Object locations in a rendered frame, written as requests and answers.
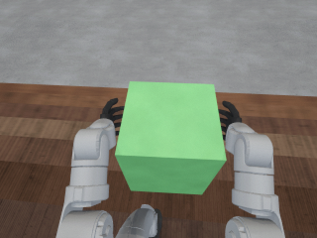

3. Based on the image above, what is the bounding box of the right robot upper arm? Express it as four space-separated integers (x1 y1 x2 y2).
225 216 284 238

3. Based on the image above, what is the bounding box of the left robot forearm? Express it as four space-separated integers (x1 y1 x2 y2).
55 118 117 238

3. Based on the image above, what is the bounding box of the left robot hand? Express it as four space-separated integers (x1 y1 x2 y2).
100 98 125 136

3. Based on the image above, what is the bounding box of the right robot hand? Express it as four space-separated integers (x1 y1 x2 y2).
218 100 242 141

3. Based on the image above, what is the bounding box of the left robot shin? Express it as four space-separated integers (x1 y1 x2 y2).
141 204 158 238

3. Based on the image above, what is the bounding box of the carton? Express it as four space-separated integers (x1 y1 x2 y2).
115 81 227 195

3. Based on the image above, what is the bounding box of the left robot upper arm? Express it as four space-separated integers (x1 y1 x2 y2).
56 210 114 238

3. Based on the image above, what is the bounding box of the right robot forearm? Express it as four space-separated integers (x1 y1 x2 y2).
225 122 285 238

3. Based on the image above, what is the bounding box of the left robot foot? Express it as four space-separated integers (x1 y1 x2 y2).
149 208 162 238

